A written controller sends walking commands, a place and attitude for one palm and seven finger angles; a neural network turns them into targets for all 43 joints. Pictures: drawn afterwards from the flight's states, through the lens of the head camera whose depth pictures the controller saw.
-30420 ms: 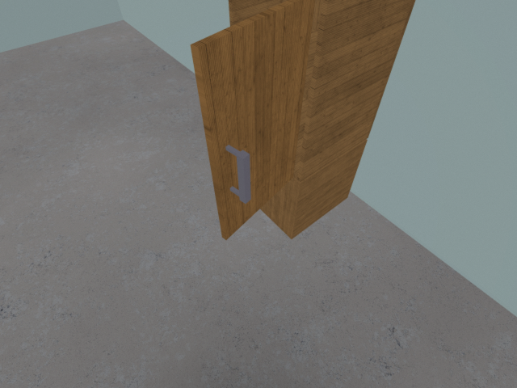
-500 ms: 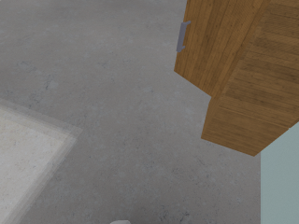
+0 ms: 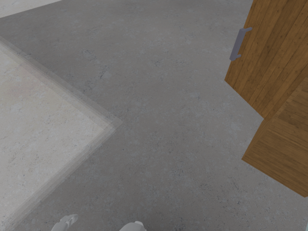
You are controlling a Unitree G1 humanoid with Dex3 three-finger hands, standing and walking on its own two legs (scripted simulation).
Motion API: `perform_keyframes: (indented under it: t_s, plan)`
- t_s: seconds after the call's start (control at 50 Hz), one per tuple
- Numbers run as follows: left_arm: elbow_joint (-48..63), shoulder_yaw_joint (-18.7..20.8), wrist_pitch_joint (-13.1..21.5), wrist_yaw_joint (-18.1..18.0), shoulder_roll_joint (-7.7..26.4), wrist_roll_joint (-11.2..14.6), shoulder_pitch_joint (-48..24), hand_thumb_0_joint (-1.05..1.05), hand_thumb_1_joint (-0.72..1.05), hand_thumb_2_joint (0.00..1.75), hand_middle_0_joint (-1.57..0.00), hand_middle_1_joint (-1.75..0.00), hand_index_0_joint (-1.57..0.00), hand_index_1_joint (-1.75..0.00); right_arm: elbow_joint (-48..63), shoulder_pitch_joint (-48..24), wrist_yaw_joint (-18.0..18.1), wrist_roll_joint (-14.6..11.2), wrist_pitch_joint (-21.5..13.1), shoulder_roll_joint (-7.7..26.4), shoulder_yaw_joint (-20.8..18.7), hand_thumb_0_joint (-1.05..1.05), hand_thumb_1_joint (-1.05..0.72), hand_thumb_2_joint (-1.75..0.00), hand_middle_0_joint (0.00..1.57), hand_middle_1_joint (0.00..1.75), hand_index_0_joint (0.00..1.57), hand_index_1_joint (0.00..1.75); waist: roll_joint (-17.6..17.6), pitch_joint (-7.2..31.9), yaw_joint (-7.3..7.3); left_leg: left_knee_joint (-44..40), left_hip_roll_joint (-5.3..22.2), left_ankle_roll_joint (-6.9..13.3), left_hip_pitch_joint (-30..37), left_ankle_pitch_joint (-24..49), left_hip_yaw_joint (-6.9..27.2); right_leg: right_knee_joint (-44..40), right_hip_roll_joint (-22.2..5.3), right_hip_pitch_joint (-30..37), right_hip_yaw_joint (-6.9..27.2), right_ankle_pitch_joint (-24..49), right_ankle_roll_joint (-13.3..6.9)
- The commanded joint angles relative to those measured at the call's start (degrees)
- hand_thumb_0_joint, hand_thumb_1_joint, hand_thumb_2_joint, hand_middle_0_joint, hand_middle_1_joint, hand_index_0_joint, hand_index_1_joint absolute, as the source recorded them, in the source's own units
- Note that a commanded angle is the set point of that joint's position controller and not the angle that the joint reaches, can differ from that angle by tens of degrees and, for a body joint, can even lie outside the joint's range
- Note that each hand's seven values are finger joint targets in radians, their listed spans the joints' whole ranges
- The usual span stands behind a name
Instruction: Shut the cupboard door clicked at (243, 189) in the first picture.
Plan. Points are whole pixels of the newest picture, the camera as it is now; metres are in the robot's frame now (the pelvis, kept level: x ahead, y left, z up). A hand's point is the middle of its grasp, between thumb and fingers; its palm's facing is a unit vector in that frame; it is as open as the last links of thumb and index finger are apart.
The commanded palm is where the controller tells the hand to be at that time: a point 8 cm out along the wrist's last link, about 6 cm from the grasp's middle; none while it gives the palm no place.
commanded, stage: walk to a spot facing it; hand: left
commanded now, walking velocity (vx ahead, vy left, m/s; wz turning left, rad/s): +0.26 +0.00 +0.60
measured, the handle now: (240, 44) +0.91 -0.39 -0.06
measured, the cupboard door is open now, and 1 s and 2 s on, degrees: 64 64 64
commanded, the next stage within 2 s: turn to face it in 1.14 s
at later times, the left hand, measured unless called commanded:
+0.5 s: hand out of the picture +0.01 +0.21 -0.18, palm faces +0.40 -0.88 -0.25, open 7.4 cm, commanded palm none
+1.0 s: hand (81, 177) +0.29 +0.26 -0.14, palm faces +0.60 -0.76 -0.24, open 7.2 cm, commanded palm none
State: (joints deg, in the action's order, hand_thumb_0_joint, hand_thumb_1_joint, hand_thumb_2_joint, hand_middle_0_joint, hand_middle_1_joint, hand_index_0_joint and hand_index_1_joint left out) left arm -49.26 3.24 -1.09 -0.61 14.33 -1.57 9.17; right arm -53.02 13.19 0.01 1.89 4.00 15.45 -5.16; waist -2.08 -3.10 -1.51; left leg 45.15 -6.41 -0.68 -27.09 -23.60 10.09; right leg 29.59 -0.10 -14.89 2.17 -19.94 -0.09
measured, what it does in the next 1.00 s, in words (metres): walks ahead, turning left: left foot, then right foot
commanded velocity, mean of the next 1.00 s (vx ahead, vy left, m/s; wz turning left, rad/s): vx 0.25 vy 0.00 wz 0.56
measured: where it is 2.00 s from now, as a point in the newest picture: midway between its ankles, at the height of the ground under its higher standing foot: (136, 187)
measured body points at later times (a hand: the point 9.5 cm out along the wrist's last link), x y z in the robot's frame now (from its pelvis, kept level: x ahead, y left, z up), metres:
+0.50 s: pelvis +0.13 +0.04 -0.02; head +0.19 +0.06 +0.43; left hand -0.01 +0.26 -0.16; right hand +0.37 -0.13 -0.14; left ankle +0.14 +0.16 -0.73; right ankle +0.08 -0.11 -0.65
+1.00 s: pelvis +0.35 +0.07 +0.01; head +0.38 +0.08 +0.46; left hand +0.26 +0.30 -0.12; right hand +0.53 -0.11 -0.14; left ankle +0.29 +0.20 -0.65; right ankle +0.38 -0.02 -0.73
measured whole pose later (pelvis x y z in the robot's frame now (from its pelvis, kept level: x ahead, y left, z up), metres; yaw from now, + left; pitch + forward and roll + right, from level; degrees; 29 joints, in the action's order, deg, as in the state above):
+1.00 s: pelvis +0.35 +0.07 +0.01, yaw +37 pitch +1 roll +2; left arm -51.6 3.7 3.7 -1.0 9.4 -1.7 14.8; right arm -55.0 12.7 -2.0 1.8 1.9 12.2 -4.0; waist 0.2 -3.8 -1.8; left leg 61.8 3.1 -0.7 -33.3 -17.1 -2.9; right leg 26.0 -6.6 -10.3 -15.8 -15.7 -1.0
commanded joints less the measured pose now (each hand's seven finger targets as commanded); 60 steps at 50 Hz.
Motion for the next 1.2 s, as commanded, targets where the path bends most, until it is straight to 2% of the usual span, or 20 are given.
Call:
perform_keyframes:
  t_s: [0.0,0.08,0.24,0.32,0.34,0.38,0.4,0.46,0.68,0.7,0.72,0.74,0.76,0.82,0.88,1.08,1.12,1.14,1.16,1.18]
  plan:
    - [2.77,2.36,2.36,-1.00,8.60,0.33,1.34,0.00,0.90,0.90,-0.20,-0.30,-0.20,-0.30,6.59,-3.71,-1.38,0.27,-2.09,5.58,-0.80,0.00,-0.90,-0.90,0.20,0.30,0.20,0.30,14.52,-2.28,0.61,24.52,8.10,-1.48,-16.94,0.72,-4.65,-20.61,-20.52,7.05,17.07,-12.01,-7.43]
    - [-0.37,1.91,4.09,-0.66,6.47,0.17,7.91,0.00,0.90,0.90,-0.20,-0.30,-0.20,-0.30,6.38,-6.32,-2.72,-0.38,-2.11,2.48,0.25,0.00,-0.90,-0.90,0.20,0.30,0.20,0.30,11.54,-2.25,1.54,19.37,8.54,-2.17,-14.67,6.49,-10.36,-15.51,-16.47,12.90,0.61,17.64,-5.38]
    - [-4.33,1.92,4.68,-0.86,6.40,-0.29,17.83,0.00,0.90,0.90,-0.20,-0.30,-0.20,-0.30,9.09,-17.33,-3.70,-0.51,-2.73,0.11,2.06,0.00,-0.90,-0.90,0.20,0.30,0.20,0.30,13.24,-3.40,5.03,1.37,8.84,0.56,-12.30,6.43,-15.71,-12.02,-19.08,20.35,-7.38,34.41,-4.45]
    - [-4.05,2.39,5.02,-0.54,9.49,0.17,16.02,0.00,0.90,0.90,-0.20,-0.30,-0.20,-0.30,6.56,-6.55,-2.82,-0.27,-4.15,2.08,1.64,0.00,-0.90,-0.90,0.20,0.30,0.20,0.30,12.72,4.43,-0.88,-10.17,2.36,4.01,10.22,5.55,-21.25,4.31,-18.03,16.82,-13.75,54.59,-2.55]
    - [-3.63,2.27,5.00,-0.31,9.80,0.59,15.04,0.00,0.90,0.90,-0.20,-0.30,-0.20,-0.30,4.45,2.13,-2.26,0.06,-4.41,4.82,0.80,0.00,-0.90,-0.90,0.20,0.30,0.20,0.30,10.00,9.85,-5.26,-15.23,3.59,5.50,25.53,10.98,-19.79,16.79,-17.28,8.96,-15.50,47.41,-0.66]
    - [1.90,1.30,4.96,1.00,4.61,1.08,10.61,0.00,0.90,0.90,-0.20,-0.30,-0.20,-0.30,1.64,14.77,-1.01,0.03,-4.59,17.66,-2.24,0.00,-0.90,-0.90,0.20,0.30,0.20,0.30,-8.89,18.93,-9.69,-20.70,32.06,18.70,48.60,25.92,20.53,48.30,-5.57,-24.12,-9.82,-13.45,2.98]
    - [3.77,1.91,4.63,0.57,5.58,0.78,7.08,0.00,0.90,0.90,-0.20,-0.30,-0.20,-0.30,1.44,13.58,-0.79,-0.49,-4.53,16.96,-1.92,0.00,-0.90,-0.90,0.20,0.30,0.20,0.30,-0.92,14.92,-8.62,-23.37,33.37,18.71,39.75,17.12,17.71,49.82,-7.42,-25.28,-4.38,-12.66,2.16]
    - [1.23,2.25,3.18,1.43,3.80,-0.20,7.06,0.00,0.90,0.90,-0.20,-0.30,-0.20,-0.30,4.73,-0.14,0.31,-0.16,-5.71,8.69,0.29,0.00,-0.90,-0.90,0.20,0.30,0.20,0.30,-6.08,1.15,-2.03,-30.01,24.03,12.05,15.18,-2.45,8.25,41.22,-10.70,-21.42,-1.87,-5.19,2.55]
    - [1.41,2.93,3.21,2.58,4.30,-0.45,11.26,0.00,0.90,0.90,-0.20,-0.30,-0.20,-0.30,3.40,-3.19,-0.51,-0.36,-5.95,6.60,-0.41,0.00,-0.90,-0.90,0.20,0.30,0.20,0.30,-2.30,0.58,5.22,-21.98,14.21,8.36,-0.61,-4.79,-0.72,6.24,-2.61,6.60,-8.67,9.06,4.12]
    - [0.23,3.78,3.90,2.22,6.68,-0.60,16.77,0.00,0.90,0.90,-0.20,-0.30,-0.20,-0.30,3.80,-3.56,-0.58,-0.63,-6.01,4.81,-0.09,0.00,-0.90,-0.90,0.20,0.30,0.20,0.30,4.19,1.90,8.22,-11.86,9.94,6.23,-6.15,-6.03,-3.76,0.05,-5.89,15.44,-3.79,2.53,2.84]
    - [-0.54,5.00,4.60,1.37,13.00,-1.33,22.79,0.00,0.90,0.90,-0.20,-0.30,-0.20,-0.30,4.76,-1.38,-0.89,-1.25,-6.25,0.27,0.72,0.00,-0.90,-0.90,0.20,0.30,0.20,0.30,22.22,6.84,10.74,10.18,2.49,3.08,-13.07,-10.66,-11.51,-11.72,-21.74,22.71,16.35,-13.04,-1.83]
    - [0.06,4.53,4.10,0.88,14.07,-0.58,22.13,0.00,0.90,0.90,-0.20,-0.30,-0.20,-0.30,6.22,-2.08,-1.00,-0.82,-6.17,0.52,0.57,0.00,-0.90,-0.90,0.20,0.30,0.20,0.30,22.00,7.15,9.66,23.86,3.52,3.27,-16.33,-13.46,-8.25,-19.88,-28.70,19.91,29.35,-23.03,-5.85]
    - [1.12,4.42,4.04,0.14,12.21,-0.59,17.00,0.00,0.90,0.90,-0.20,-0.30,-0.20,-0.30,5.77,-1.23,-1.00,-0.60,-5.88,1.44,-0.01,0.00,-0.90,-0.90,0.20,0.30,0.20,0.30,21.47,4.28,6.75,31.31,6.68,3.26,-17.10,-7.34,-5.92,-22.32,-29.52,13.92,31.73,-29.34,-6.26]
    - [2.19,2.21,4.88,-0.22,4.15,-0.34,7.62,0.00,0.90,0.90,-0.20,-0.30,-0.20,-0.30,2.59,-1.94,-1.81,-0.33,-5.15,-0.14,0.65,0.00,-0.90,-0.90,0.20,0.30,0.20,0.30,8.89,0.95,2.10,30.54,11.82,1.22,-11.61,6.55,-7.03,-17.54,-23.02,3.59,5.43,-1.10,-4.44]
    - [-0.09,1.84,5.64,-0.47,3.01,-0.18,10.20,0.00,0.90,0.90,-0.20,-0.30,-0.20,-0.30,1.53,-0.40,-2.11,-0.54,-3.91,-2.56,1.28,0.00,-0.90,-0.90,0.20,0.30,0.20,0.30,10.43,3.08,1.53,22.76,11.04,-0.38,-10.91,5.76,-10.74,-11.91,-20.40,9.61,-7.46,33.95,-4.31]
    - [-0.85,2.75,4.11,-0.84,7.73,0.04,9.93,0.00,0.90,0.90,-0.20,-0.30,-0.20,-0.30,6.04,-5.66,-2.84,-0.55,-3.31,-0.88,2.12,0.00,-0.90,-0.90,0.20,0.30,0.20,0.30,11.81,4.19,1.30,-5.68,7.81,1.46,-0.30,7.21,-18.28,-1.61,-22.31,16.00,-15.94,49.18,-3.84]
    - [0.16,3.29,3.44,-0.71,9.22,0.44,8.35,0.00,0.90,0.90,-0.20,-0.30,-0.20,-0.30,4.80,1.20,-2.49,-0.21,-3.50,2.60,1.08,0.00,-0.90,-0.90,0.20,0.30,0.20,0.30,9.01,7.87,-2.61,-13.20,5.58,2.52,14.19,14.93,-18.50,10.95,-20.57,9.69,-18.17,42.95,-1.50]
    - [1.35,3.12,2.97,-0.49,7.86,0.80,8.84,0.00,0.90,0.90,-0.20,-0.30,-0.20,-0.30,4.08,6.58,-2.07,0.27,-3.84,7.65,-0.17,0.00,-0.90,-0.90,0.20,0.30,0.20,0.30,-1.26,12.39,-5.06,-15.82,13.36,6.31,26.71,31.34,-7.97,24.25,-16.08,-1.17,-19.13,24.11,1.54]
    - [3.78,1.83,2.51,-0.23,4.20,1.39,7.94,0.00,0.90,0.90,-0.20,-0.30,-0.20,-0.30,3.71,10.81,-1.46,0.13,-3.96,14.48,-1.55,0.00,-0.90,-0.90,0.20,0.30,0.20,0.30,-16.48,14.95,-6.22,-18.45,29.95,15.16,34.07,57.26,14.90,40.91,-6.35,-17.09,-14.95,-20.37,4.85]
    - [5.99,1.69,1.94,-1.03,5.43,0.88,5.26,0.00,0.90,0.90,-0.20,-0.30,-0.20,-0.30,2.83,12.79,-0.79,-0.54,-3.52,15.11,-1.10,0.00,-0.90,-0.90,0.20,0.30,0.20,0.30,-5.38,14.84,-6.72,-18.42,31.55,17.29,32.28,56.45,14.97,43.57,-6.01,-17.61,-6.23,-20.18,3.53]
